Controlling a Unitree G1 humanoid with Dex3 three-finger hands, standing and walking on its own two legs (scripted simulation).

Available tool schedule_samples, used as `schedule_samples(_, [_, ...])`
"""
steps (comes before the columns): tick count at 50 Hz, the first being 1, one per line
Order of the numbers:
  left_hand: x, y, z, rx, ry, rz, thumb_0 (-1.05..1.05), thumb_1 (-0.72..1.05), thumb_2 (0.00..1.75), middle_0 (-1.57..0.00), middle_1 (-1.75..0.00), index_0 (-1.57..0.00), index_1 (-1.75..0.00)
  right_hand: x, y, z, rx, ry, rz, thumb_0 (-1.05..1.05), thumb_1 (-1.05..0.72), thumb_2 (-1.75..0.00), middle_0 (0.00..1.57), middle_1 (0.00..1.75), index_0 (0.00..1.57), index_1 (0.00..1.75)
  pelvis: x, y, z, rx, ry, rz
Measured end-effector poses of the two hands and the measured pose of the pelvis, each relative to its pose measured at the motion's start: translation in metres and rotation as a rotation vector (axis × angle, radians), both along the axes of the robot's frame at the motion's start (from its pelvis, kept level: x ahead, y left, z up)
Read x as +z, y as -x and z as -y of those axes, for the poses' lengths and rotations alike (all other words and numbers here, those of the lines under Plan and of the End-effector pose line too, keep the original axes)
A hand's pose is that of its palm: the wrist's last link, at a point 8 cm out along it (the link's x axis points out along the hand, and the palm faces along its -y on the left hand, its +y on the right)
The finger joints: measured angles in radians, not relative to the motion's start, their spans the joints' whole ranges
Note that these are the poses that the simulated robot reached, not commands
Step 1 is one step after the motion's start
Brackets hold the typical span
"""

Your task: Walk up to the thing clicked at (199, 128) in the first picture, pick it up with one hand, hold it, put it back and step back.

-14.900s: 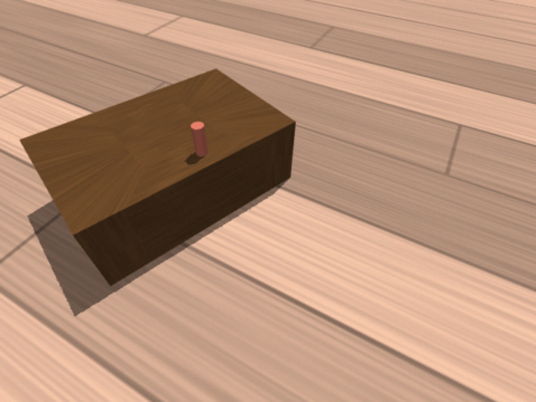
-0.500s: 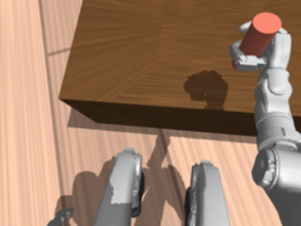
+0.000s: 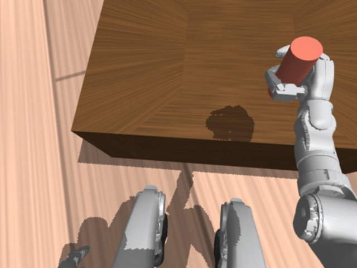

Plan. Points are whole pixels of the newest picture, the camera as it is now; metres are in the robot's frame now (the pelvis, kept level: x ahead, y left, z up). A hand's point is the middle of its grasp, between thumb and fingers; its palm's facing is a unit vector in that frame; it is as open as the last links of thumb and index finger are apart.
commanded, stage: lift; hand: right
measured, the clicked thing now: (291, 73) +0.51 -0.17 +0.03
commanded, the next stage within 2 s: hold in 1.48 s
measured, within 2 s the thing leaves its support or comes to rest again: neither
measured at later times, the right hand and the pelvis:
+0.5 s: hand (322, 78) +0.44 -0.16 +0.13, palm faces +0.11 +0.99 -0.03, open 7.0 cm; pelvis +0.02 +0.00 +0.09, yaw -1 degrees
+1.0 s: hand out of the picture +0.40 -0.17 +0.19, palm faces +0.10 +0.99 -0.03, open 7.0 cm; pelvis +0.04 +0.00 +0.15, yaw -1 degrees
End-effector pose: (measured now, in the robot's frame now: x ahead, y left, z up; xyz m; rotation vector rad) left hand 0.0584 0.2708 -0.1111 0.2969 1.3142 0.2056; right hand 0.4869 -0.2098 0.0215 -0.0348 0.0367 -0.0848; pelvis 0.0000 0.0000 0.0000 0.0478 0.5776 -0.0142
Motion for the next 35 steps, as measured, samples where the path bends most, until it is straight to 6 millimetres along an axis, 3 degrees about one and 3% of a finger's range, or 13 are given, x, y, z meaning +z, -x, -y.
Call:
schedule_samples(24, [0.097, -0.053, 0.001, -0.030, 0.009, 0.201, 0.01, 0.88, 0.92, -0.20, -0.29, -0.18, -0.30, 0.107, 0.076, 0.006, -0.026, -0.003, 0.007, 0.00, 0.02, -1.11, 0.90, 1.08, 0.90, 1.08, 0.091, -0.017, -0.004, -0.006, 0.012, 0.186])
schedule_samples(35, [0.134, -0.076, 0.000, -0.051, 0.004, 0.269, 0.01, 0.88, 0.92, -0.19, -0.29, -0.18, -0.30, 0.133, 0.097, 0.001, -0.023, -0.017, -0.001, 0.00, 0.03, -1.12, 0.91, 1.07, 0.91, 1.08, 0.123, -0.028, -0.007, -0.006, 0.016, 0.261])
